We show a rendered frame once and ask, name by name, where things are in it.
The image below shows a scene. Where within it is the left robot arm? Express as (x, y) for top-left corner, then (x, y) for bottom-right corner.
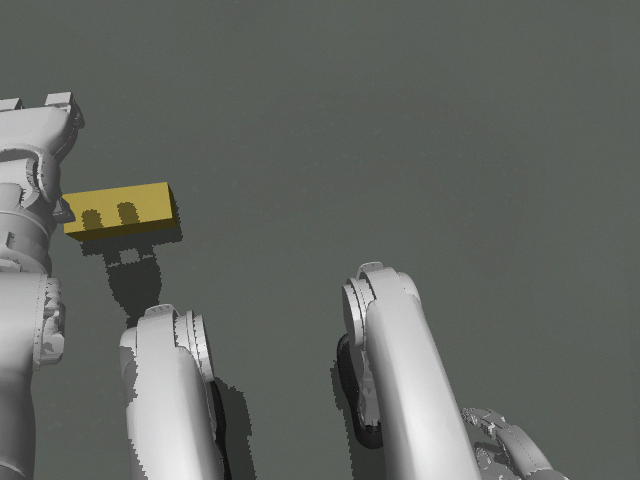
(0, 143), (66, 480)

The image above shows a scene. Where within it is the right robot foot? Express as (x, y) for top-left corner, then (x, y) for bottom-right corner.
(337, 333), (383, 449)

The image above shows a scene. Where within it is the left robot hand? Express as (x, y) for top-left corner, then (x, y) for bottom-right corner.
(0, 92), (85, 224)

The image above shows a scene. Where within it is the left robot foot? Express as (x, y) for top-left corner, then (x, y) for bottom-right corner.
(210, 381), (232, 480)

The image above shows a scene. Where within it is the carton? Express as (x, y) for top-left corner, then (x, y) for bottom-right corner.
(61, 182), (178, 242)

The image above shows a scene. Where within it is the right robot hand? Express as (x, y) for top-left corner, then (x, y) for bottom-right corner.
(461, 408), (554, 480)

